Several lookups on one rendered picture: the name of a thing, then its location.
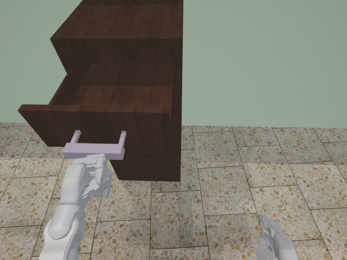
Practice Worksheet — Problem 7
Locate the right robot hand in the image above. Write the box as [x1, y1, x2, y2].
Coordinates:
[255, 213, 299, 260]

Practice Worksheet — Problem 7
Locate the handle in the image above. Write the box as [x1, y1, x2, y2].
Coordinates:
[62, 130, 127, 160]

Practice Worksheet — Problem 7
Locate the cabinet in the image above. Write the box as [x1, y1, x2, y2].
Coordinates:
[50, 0, 183, 182]

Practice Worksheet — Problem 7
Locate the left robot hand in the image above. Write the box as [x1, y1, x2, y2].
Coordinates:
[60, 154, 113, 209]

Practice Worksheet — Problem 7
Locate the drawer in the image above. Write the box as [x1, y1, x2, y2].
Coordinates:
[18, 47, 176, 149]

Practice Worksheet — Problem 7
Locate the left robot forearm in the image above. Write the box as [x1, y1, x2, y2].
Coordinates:
[38, 203, 86, 260]

